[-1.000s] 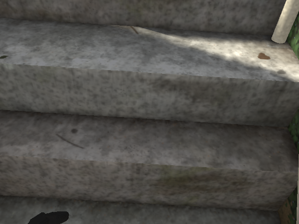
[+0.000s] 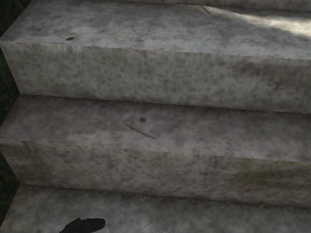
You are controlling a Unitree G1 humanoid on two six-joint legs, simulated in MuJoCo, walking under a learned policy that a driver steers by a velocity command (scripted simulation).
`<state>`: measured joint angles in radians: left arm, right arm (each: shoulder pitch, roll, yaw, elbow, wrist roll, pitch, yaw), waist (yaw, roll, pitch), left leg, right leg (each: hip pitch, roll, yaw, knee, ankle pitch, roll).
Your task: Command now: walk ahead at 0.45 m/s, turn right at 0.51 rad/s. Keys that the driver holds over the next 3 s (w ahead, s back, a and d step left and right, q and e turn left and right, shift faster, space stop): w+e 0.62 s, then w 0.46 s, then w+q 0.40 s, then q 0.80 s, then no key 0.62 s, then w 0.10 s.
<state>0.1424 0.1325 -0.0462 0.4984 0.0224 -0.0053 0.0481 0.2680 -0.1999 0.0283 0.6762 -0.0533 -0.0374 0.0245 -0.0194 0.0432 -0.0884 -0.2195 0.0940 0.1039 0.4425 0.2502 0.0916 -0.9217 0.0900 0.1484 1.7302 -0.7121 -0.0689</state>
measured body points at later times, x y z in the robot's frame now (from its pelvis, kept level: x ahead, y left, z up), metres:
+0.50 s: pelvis -0.05 +0.00 -0.03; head -0.03 -0.01 +0.42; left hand +0.13 +0.22 -0.11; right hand +0.07 -0.30 -0.14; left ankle -0.10 +0.10 -0.79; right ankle -0.01 -0.11 -0.56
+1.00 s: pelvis -0.10 -0.10 -0.04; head -0.09 -0.12 +0.41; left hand +0.17 +0.05 -0.08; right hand -0.05 -0.39 -0.16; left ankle -0.10 -0.01 -0.79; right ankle -0.13 -0.27 -0.39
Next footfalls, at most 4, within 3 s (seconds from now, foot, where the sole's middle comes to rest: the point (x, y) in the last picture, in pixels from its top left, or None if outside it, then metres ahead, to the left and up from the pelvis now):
0.06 right None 0.05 -0.12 -0.59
0.96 left None -0.06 -0.01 -0.83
1.24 right None -0.13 -0.40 -0.83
1.60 left None -0.10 -0.18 -0.82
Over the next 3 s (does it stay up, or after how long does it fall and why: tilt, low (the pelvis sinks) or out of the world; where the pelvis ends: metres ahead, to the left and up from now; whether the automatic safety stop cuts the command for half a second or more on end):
stays up -0.23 -0.31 -0.14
